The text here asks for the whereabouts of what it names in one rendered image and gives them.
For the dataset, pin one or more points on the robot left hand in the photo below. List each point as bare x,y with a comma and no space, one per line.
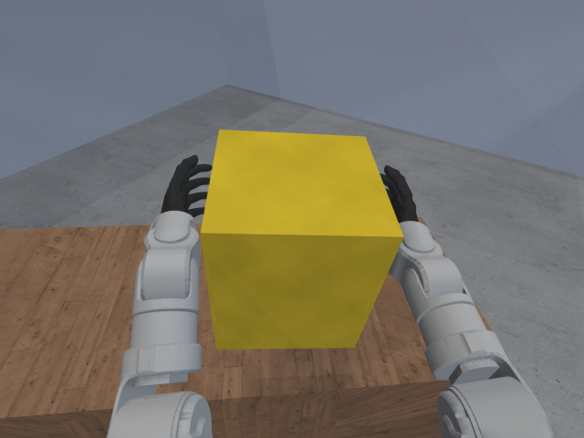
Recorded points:
177,197

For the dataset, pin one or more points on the carton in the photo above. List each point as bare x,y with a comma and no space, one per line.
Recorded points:
298,236

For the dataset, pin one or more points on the left robot forearm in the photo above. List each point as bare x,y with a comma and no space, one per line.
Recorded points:
163,343

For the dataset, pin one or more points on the right robot forearm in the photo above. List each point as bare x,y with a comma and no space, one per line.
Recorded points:
459,347

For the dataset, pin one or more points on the robot right upper arm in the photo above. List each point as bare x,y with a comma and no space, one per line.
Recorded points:
495,408

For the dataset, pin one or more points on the robot left upper arm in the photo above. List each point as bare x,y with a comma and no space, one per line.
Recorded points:
182,414

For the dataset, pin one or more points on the pedestal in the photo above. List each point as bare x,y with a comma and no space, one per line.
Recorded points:
66,298

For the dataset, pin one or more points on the robot right hand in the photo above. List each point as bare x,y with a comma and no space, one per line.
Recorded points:
400,195

